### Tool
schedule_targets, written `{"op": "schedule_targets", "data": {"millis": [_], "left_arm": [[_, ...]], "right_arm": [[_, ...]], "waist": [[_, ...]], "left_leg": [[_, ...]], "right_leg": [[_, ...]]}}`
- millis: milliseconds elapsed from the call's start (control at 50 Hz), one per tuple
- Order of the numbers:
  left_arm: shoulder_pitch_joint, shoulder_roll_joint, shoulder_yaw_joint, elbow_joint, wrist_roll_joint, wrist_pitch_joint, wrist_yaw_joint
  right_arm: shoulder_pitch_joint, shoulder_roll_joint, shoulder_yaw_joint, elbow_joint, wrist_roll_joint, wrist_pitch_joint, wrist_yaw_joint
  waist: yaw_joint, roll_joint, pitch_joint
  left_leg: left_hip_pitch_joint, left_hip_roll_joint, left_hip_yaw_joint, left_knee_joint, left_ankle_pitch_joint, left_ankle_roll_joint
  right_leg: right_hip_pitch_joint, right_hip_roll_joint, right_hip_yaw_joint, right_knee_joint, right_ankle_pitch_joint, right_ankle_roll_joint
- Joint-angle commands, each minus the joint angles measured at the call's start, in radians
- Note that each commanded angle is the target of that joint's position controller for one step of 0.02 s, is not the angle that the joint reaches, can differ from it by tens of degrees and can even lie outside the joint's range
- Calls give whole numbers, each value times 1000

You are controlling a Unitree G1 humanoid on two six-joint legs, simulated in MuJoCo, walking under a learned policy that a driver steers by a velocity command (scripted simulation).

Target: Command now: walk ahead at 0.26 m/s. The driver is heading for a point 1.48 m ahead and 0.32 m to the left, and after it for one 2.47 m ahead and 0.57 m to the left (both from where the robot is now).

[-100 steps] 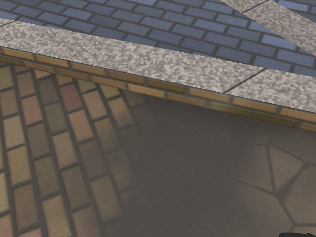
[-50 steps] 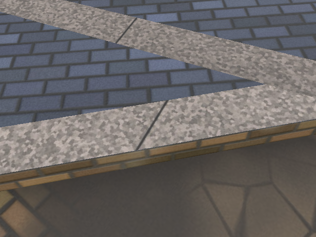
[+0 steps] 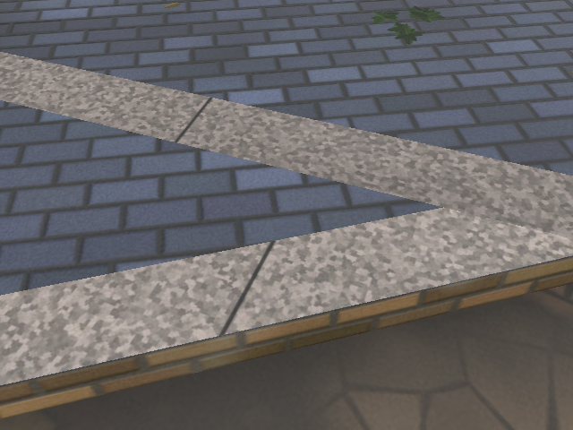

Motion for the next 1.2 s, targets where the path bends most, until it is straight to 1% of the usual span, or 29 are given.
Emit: {"op": "schedule_targets", "data": {"millis": [20,40,60,80,100,140,220,260,320,360,380,400,420,440,460,520,640,740,840,860,880,900,920,960,1000,1060,1100,1160,1200], "left_arm": [[-30,171,45,-39,-2,-16,0],[-75,157,42,-51,-5,-20,-2],[-141,123,33,-77,-10,-28,-5],[-203,73,22,-107,-9,-43,-8],[-260,84,23,-143,9,-60,-9],[-222,97,28,-125,10,-81,-19],[-229,69,17,-124,9,-84,-56],[-259,58,10,-142,5,-76,-63],[-201,80,16,-128,-4,-69,-47],[-7,129,42,-55,6,-76,-24],[150,196,63,-26,24,-88,-8],[247,303,79,-14,34,-94,-4],[176,270,71,-17,11,-84,-6],[46,198,52,-46,2,-84,-9],[-24,139,36,-57,-3,-96,-13],[-12,80,14,-24,3,-126,-6],[91,65,3,36,-4,-147,6],[126,93,2,67,-9,-150,16],[111,147,14,61,-2,-120,31],[91,162,17,49,-6,-111,25],[80,157,18,28,-5,-110,18],[161,36,-2,-33,-9,-117,7],[78,104,5,-58,8,-124,0],[-8,108,8,-82,4,-136,-7],[-5,76,1,-92,31,-102,-10],[-18,30,-9,-132,42,-59,-22],[-92,-11,-22,-175,37,-44,-14],[-255,-45,-45,-274,35,-36,5],[-371,-67,-66,-344,42,-43,10]], "right_arm": [[3,-61,-12,-51,-3,-40,5],[56,-70,-16,-34,1,-50,4],[134,-106,-25,-10,4,-60,-1],[253,-179,-48,31,7,-66,-8],[328,-218,-59,57,5,-65,-6],[235,-163,-50,29,-2,-71,-10],[175,-111,-37,24,-1,-90,-8],[176,-118,-38,35,4,-94,-8],[153,-142,-43,39,15,-95,-3],[154,-127,-35,43,19,-97,-1],[137,-103,-24,22,21,-98,3],[192,12,1,-18,28,-96,1],[195,-81,-25,-3,14,-86,-1],[141,-99,-33,-13,12,-82,8],[115,-70,-26,-9,12,-84,17],[120,-38,-26,8,-6,-64,27],[-98,-3,-20,-79,-5,-49,53],[-285,14,5,-163,-5,-55,66],[-61,-43,-19,-115,-19,-51,33],[61,-68,-35,-80,-26,-59,27],[174,-153,-68,-58,-32,-61,13],[110,-280,-96,-87,-28,-52,5],[152,-267,-99,-89,8,-37,5],[24,-151,-72,-102,17,-33,-7],[12,-99,-54,-112,16,-45,-15],[48,-113,-49,-107,20,-72,-12],[134,-119,-48,-90,14,-82,-16],[251,-102,-26,-53,3,-94,-16],[305,-92,-13,-23,0,-105,-15]], "waist": [[-17,-139,116],[-46,-102,115],[-84,3,126],[-125,190,138],[-154,261,184],[-81,115,179],[-46,139,107],[-39,154,102],[8,153,83],[97,56,5],[171,-59,-91],[149,-312,-192],[112,-218,-130],[58,-120,2],[35,-69,64],[-4,-68,53],[4,-50,86],[28,-53,110],[-69,-90,-38],[-124,-74,-97],[-179,1,-152],[-48,257,-211],[-107,79,-267],[-33,-11,-5],[9,-10,-1],[40,-28,-6],[5,46,-8],[-38,75,46],[-52,35,91]], "left_leg": [[-54,-38,68,-36,-10,41],[29,-29,32,-104,-36,58],[124,33,-113,-222,-142,91],[256,171,-382,-387,-308,156],[315,318,-607,-480,-263,217],[314,315,-521,-442,-50,223],[258,203,-253,-442,242,168],[201,192,-190,-437,314,149],[76,208,-140,-395,430,116],[-16,147,-71,-143,628,79],[-141,73,-11,132,514,54],[-349,-62,58,465,-66,28],[-409,-47,-39,598,-80,60],[-436,17,-50,619,23,82],[-406,52,-44,582,104,81],[-325,75,-24,527,167,59],[-491,74,33,410,320,28],[-349,32,148,82,433,38],[-95,-99,212,54,249,152],[68,-118,191,-37,279,181],[264,-7,29,-103,272,231],[498,316,-475,-118,621,393],[473,326,-608,-259,391,439],[209,261,-448,-367,178,349],[116,185,-360,-351,381,315],[23,119,-263,-306,533,286],[30,110,-297,-287,498,306],[129,160,-391,-309,283,306],[181,177,-401,-318,182,270]], "right_leg": [[-98,-176,284,-312,-418,-138],[-155,-137,226,-263,-381,-119],[-260,-60,122,-124,-304,-82],[-416,37,-36,133,-167,-40],[-574,45,-82,277,-192,-36],[-600,-43,-30,388,-89,-47],[-448,-49,-108,266,27,-23],[-352,-41,-125,159,85,-19],[-95,-11,-153,27,181,-37],[200,22,-151,-46,188,-61],[380,-125,17,-124,17,-95],[492,-415,477,-325,-333,-151],[356,-440,654,-423,-481,-188],[241,-408,509,-413,-435,-172],[143,-355,360,-423,-225,-159],[93,-276,96,-424,188,-123],[155,-257,-120,-435,480,-125],[141,-236,-250,-415,672,-103],[238,-270,-308,40,1229,-93],[165,-262,-311,246,1099,-78],[-29,-207,-313,562,697,-42],[-417,-22,-246,944,-192,17],[-510,-24,-44,978,-115,12],[-557,-111,-42,842,29,8],[-531,-118,-61,945,43,28],[-612,-128,-76,1014,62,49],[-765,-109,-126,1220,27,59],[-1131,-111,-124,1504,-79,26],[-1311,-113,-119,1548,-140,-7]]}}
